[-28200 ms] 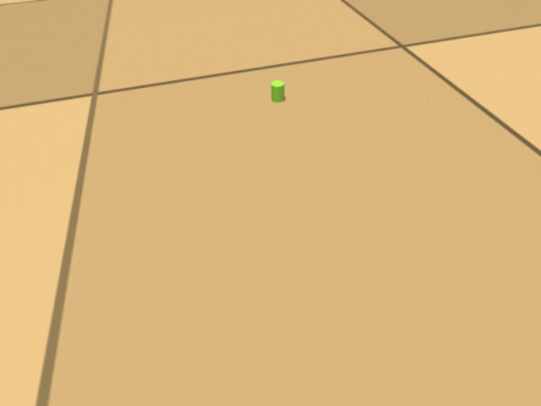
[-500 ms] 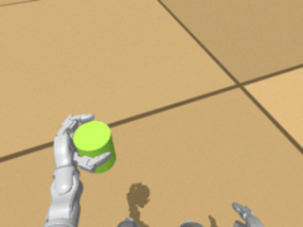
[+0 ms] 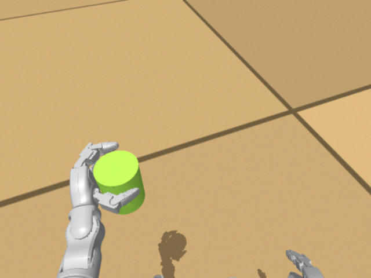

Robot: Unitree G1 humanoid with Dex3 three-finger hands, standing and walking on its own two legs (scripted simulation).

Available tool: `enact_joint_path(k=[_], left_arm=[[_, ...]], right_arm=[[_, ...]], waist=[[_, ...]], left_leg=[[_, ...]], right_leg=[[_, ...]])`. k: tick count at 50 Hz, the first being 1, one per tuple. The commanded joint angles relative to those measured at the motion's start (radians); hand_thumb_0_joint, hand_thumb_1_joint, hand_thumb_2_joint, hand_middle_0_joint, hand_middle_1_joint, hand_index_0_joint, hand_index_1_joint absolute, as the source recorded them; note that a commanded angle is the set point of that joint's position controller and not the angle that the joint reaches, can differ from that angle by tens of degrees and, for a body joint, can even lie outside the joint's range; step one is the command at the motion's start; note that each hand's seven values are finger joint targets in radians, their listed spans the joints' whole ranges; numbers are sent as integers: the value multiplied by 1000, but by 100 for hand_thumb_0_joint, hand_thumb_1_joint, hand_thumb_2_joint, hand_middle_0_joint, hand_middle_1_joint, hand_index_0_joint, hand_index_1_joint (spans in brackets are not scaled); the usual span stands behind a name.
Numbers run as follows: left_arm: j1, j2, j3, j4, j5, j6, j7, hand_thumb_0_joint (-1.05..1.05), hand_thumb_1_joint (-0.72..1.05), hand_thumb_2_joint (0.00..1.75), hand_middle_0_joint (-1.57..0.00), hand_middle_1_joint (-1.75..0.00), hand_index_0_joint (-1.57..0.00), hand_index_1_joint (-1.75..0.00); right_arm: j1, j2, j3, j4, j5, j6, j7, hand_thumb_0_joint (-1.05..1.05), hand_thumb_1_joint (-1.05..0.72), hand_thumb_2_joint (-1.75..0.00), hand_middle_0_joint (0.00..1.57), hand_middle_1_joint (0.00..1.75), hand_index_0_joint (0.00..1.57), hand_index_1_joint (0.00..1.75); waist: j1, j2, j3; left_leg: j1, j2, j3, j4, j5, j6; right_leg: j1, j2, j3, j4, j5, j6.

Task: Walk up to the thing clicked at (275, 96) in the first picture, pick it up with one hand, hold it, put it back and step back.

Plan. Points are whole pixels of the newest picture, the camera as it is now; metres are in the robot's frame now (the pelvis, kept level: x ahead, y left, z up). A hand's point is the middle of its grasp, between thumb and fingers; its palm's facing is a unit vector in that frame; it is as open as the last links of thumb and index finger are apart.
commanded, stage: hold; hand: left
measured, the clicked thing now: (121, 183) +0.33 +0.17 +0.02
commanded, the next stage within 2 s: none
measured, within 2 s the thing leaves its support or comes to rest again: neither
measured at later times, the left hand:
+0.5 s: hand (114, 175) +0.32 +0.17 +0.07, palm faces +0.22 -0.98 -0.01, open 12.0 cm
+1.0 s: hand (112, 176) +0.32 +0.17 +0.07, palm faces +0.22 -0.97 -0.01, open 12.0 cm
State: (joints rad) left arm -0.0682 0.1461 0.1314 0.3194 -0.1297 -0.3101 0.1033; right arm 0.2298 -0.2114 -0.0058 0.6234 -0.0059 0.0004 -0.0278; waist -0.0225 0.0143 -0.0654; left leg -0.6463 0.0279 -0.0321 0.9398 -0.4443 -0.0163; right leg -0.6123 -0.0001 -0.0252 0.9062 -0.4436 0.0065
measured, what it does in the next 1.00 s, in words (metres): stands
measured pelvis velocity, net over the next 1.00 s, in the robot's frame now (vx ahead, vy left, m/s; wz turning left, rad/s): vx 0.00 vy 0.00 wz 0.00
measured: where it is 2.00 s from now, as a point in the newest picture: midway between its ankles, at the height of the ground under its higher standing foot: outside the picture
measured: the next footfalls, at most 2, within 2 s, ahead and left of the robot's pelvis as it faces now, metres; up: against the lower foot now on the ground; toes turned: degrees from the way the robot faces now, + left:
none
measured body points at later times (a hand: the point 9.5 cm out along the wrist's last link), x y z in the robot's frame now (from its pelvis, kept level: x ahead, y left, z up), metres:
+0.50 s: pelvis +0.00 +0.00 +0.01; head +0.03 +0.01 +0.46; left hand +0.31 +0.22 +0.07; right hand +0.14 -0.24 -0.09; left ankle +0.02 +0.13 -0.69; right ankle +0.01 -0.13 -0.69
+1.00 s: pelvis +0.00 +0.00 +0.01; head +0.03 +0.01 +0.46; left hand +0.30 +0.22 +0.07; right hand +0.14 -0.24 -0.09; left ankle +0.02 +0.13 -0.69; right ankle +0.01 -0.13 -0.69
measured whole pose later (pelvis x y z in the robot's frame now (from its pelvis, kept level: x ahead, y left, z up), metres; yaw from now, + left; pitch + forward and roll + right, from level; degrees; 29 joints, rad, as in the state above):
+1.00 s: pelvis +0.00 +0.00 +0.01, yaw +0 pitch +6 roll -1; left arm -0.05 0.14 0.11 0.30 -0.12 -0.30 0.11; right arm 0.22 -0.21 0.00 0.64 0.00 -0.01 -0.03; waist -0.02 0.01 -0.04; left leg -0.56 0.02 -0.03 0.86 -0.41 -0.01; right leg -0.52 0.00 -0.02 0.83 -0.41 0.01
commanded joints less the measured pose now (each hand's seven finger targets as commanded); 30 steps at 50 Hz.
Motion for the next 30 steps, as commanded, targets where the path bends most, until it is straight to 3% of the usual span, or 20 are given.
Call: enact_joint_path(k=[1, 10, 12, 13, 18, 21, 23, 24, 26, 27, 30], left_arm=[[-255, 114, 32, -237, 8, -69, 2, 0, -3, 109, -115, -128, -117, -128], [-270, 125, 26, -259, 14, -61, 5, 0, -3, 111, -116, -130, -118, -130], [-262, 117, 25, -252, 13, -55, 5, 0, 0, 110, -115, -128, -117, -128], [-220, 81, 7, -187, 10, -45, 1, 0, -2, 110, -116, -129, -118, -129], [-291, 106, 8, -276, 10, -47, 5, 0, 2, 112, -116, -130, -118, -130], [-266, 80, 0, -249, 4, -43, 6, 0, 0, 111, -116, -130, -117, -130], [-279, 94, 9, -251, 10, -43, 13, 0, 1, 112, -115, -130, -117, -130], [-322, 144, 41, -295, 16, -48, 17, 0, 1, 112, -115, -129, -116, -130], [-267, 92, 6, -237, 16, -39, 14, 0, 0, 112, -115, -129, -116, -130], [-260, 77, 10, -214, 13, -39, 15, 0, 0, 113, -114, -129, -116, -130], [-262, 102, 18, -228, 18, -42, 13, 0, 0, 112, -114, -129, -115, -129]], right_arm=[[-41, -123, -42, -132, 2, -46, -8, 0, -93, -91, 20, 30, 20, 30], [-46, -120, -37, -127, 4, -48, -13, 0, -93, -91, 20, 30, 20, 30], [-54, -117, -35, -129, 7, -50, -12, 0, -92, -91, 20, 30, 20, 30], [-59, -117, -35, -127, 6, -52, -10, 0, -93, -91, 20, 30, 20, 30], [-54, -124, -40, -132, 8, -54, -9, 0, -92, -91, 20, 30, 20, 30], [-54, -118, -35, -130, 8, -60, -8, 0, -92, -91, 20, 30, 20, 30], [-56, -120, -36, -130, 8, -61, -10, 0, -92, -91, 20, 30, 20, 30], [-52, -122, -38, -126, 7, -59, -12, 0, -93, -91, 20, 30, 20, 30], [-59, -115, -33, -127, 4, -58, -12, 0, -92, -91, 20, 30, 20, 30], [-51, -114, -34, -122, 3, -59, -10, 0, -92, -91, 20, 30, 20, 30], [-50, -119, -39, -117, 3, -57, -12, 0, -92, -91, 20, 30, 20, 30]], waist=[[-3, -6, -262], [0, 2, -248], [0, -2, -223], [-6, -11, -193], [-5, 21, -237], [-3, -6, -226], [-1, 6, -243], [10, 18, -252], [0, -16, -221], [-3, -22, -225], [5, -8, -228]], left_leg=[[149, -22, 14, -148, 220, 19], [178, -25, 19, -171, 218, 18], [162, -28, 23, -180, 187, 19], [158, -27, 21, -185, 180, 18], [206, -21, 11, -201, 206, 11], [196, -22, 10, -201, 215, 14], [213, -21, 10, -201, 233, 12], [215, -22, 14, -198, 241, 13], [204, -23, 17, -200, 235, 16], [197, -21, 14, -198, 233, 16], [203, -26, 23, -193, 247, 18]], right_leg=[[135, 18, -7, -142, 267, -8], [161, 16, -5, -168, 266, -8], [158, 13, -1, -182, 239, -7], [146, 16, -6, -182, 229, -8], [152, 22, -15, -177, 243, -15], [173, 22, -15, -179, 255, -11], [172, 21, -15, -175, 270, -13], [184, 18, -10, -182, 276, -12], [179, 19, -9, -189, 277, -8], [178, 20, -11, -184, 277, -9], [183, 14, -5, -192, 295, -7]])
